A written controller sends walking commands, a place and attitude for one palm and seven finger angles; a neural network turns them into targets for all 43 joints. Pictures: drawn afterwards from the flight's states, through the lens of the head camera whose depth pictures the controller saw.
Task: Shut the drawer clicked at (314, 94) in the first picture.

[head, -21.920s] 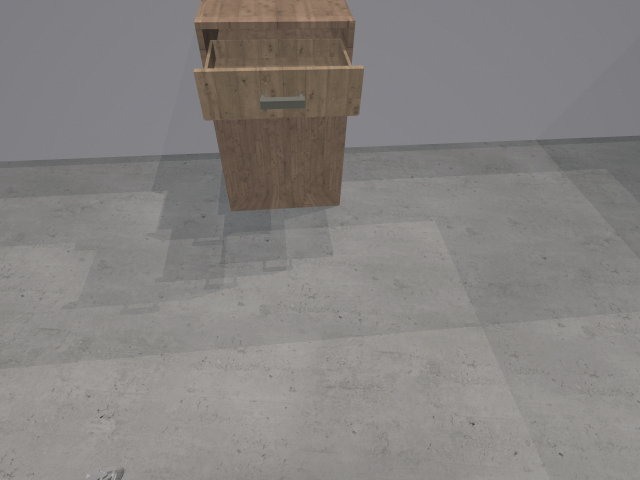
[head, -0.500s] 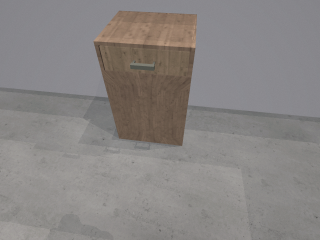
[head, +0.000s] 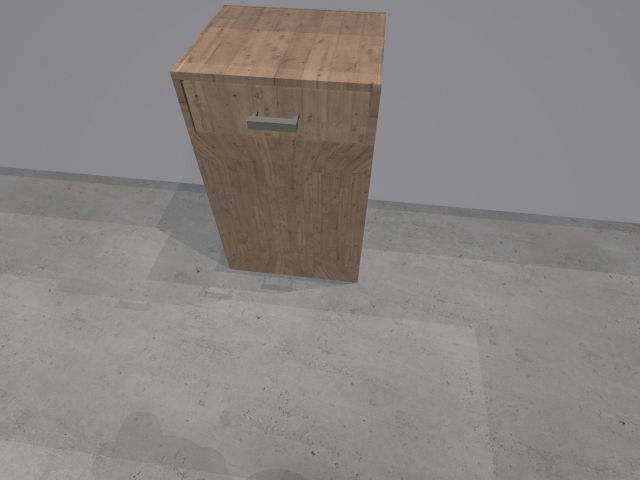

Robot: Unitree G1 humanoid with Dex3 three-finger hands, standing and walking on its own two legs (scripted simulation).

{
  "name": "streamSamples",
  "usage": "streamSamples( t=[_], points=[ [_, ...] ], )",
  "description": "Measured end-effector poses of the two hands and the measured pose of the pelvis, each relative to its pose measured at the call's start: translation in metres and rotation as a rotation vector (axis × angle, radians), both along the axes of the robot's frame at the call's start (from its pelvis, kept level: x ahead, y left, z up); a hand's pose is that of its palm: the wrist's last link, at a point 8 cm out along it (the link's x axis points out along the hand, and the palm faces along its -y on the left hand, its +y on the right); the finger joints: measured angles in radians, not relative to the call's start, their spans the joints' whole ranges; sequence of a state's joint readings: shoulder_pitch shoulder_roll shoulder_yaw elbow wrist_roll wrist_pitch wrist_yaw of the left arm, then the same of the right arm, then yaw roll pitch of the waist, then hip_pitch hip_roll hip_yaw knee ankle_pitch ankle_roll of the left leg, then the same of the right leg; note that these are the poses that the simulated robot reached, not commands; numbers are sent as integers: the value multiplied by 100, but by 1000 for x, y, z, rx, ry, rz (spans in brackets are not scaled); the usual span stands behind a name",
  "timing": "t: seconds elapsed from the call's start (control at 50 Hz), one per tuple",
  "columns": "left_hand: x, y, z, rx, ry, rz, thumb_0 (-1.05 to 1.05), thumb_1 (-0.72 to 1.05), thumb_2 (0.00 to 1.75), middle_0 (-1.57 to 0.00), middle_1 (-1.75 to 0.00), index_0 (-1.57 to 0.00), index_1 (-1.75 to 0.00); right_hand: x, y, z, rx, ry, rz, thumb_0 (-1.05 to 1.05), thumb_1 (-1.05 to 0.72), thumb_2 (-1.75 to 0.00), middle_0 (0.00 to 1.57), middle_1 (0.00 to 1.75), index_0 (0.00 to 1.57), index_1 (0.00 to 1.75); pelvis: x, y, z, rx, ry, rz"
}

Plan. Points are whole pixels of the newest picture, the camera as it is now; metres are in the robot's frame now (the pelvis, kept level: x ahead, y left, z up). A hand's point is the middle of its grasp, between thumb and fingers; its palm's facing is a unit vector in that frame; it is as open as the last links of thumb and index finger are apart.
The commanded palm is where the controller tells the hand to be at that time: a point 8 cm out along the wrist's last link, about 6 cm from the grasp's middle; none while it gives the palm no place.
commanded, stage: look to check the result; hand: left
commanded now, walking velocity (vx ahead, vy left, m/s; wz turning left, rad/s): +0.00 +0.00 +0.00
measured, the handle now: (274, 119) +0.91 +0.16 -0.06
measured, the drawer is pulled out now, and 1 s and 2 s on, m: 0.00 0.00 0.00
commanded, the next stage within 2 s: stand and wait in 0.40 s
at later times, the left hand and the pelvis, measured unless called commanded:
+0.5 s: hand out of the picture +0.03 +0.18 -0.17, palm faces +0.03 -0.98 -0.21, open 7.4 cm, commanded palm none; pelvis +0.01 +0.00 +0.00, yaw +0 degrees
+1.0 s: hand out of the picture +0.05 +0.20 -0.17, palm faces +0.02 -0.97 -0.22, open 7.4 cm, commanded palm none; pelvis +0.02 +0.01 +0.00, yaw +0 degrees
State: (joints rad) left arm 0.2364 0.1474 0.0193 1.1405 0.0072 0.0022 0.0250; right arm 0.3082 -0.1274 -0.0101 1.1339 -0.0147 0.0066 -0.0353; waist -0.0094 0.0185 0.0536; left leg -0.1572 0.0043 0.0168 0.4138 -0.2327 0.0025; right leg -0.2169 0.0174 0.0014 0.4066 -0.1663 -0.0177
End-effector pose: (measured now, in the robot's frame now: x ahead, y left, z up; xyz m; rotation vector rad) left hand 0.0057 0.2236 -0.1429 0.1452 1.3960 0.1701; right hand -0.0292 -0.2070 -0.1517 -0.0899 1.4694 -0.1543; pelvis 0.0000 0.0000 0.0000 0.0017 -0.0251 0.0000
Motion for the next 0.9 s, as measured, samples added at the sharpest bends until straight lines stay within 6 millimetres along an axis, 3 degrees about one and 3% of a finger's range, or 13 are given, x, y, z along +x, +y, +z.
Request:
streamSamples(
  t=[0.44, 0.9],
  points=[
    [20, 6, 1, 9, -15, -7, 1, 91, 90, -20, -30, -20, -30, 33, -12, 3, -37, -51, 13, 0, -91, -89, 20, 30, 20, 29, 13, 1, 1, -3, 2, -7],
    [41, 19, 3, 21, -40, -21, 1, 91, 90, -20, -30, -20, -30, 48, -17, 7, -60, -62, 20, 0, -91, -89, 20, 30, 20, 29, 23, 5, 2, -4, 2, -8]
  ],
)
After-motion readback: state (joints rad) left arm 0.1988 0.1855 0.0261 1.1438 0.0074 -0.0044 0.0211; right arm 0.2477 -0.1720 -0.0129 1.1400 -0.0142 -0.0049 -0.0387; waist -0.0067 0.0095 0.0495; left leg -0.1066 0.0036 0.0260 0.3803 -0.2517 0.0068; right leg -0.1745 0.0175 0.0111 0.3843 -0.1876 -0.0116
